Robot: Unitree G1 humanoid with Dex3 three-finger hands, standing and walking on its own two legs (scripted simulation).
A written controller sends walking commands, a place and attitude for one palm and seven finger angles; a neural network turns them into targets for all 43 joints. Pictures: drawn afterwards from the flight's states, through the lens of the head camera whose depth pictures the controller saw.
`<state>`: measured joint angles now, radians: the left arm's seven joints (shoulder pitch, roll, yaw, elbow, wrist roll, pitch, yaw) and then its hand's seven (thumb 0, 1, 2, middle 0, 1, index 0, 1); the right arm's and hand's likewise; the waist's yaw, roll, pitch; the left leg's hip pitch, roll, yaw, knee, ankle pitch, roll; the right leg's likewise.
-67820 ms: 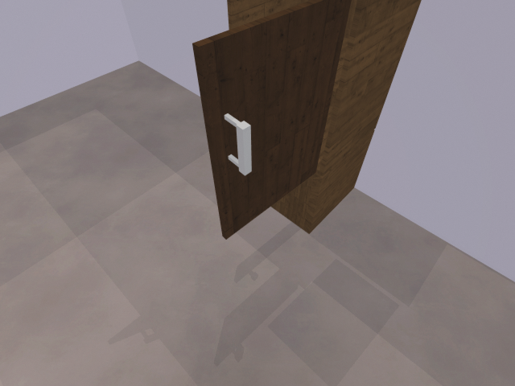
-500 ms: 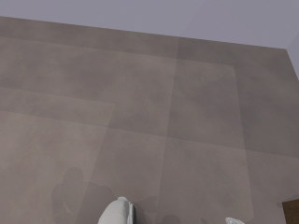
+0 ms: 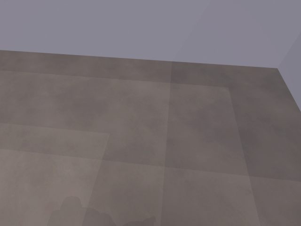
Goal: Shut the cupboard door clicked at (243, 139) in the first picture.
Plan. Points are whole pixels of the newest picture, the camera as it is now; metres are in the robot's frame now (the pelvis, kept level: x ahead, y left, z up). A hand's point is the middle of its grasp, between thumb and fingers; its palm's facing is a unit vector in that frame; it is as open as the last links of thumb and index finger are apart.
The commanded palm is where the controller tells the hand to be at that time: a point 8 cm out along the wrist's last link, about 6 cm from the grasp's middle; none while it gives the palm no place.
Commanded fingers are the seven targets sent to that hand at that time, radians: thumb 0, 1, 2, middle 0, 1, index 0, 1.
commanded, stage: turn to face it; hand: left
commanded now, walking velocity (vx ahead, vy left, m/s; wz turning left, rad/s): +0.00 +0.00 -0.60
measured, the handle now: out of the picture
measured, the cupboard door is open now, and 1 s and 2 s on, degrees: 3 3 3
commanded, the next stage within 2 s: none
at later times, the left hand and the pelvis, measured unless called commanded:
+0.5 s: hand (86, 205) +0.19 +0.22 -0.15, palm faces -0.23 -0.95 -0.24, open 7.4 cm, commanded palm none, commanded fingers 0.00 0.90 0.90 -0.20 -0.30 -0.20 -0.30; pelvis +0.04 +0.03 +0.02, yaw -16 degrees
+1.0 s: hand (117, 194) +0.23 +0.14 -0.16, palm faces -0.52 -0.83 -0.21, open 7.4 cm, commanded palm none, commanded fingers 0.00 0.90 0.90 -0.20 -0.30 -0.20 -0.30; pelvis +0.07 +0.01 +0.01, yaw -34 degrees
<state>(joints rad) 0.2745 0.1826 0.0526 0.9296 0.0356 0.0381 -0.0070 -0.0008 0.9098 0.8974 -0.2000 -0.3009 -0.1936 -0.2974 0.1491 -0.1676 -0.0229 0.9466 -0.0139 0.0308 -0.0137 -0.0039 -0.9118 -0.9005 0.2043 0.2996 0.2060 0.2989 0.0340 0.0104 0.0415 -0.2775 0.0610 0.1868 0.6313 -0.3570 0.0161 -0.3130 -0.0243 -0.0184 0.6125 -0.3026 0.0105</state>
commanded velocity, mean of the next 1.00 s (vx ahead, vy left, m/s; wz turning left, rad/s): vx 0.00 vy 0.00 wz -0.60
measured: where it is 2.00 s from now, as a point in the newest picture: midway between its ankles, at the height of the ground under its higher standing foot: outside the picture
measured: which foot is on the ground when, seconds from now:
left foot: up 0.00-0.28, down 0.30-0.66, up 0.68-1.00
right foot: down 0.00-0.30, up 0.32-0.64, down 0.66-1.00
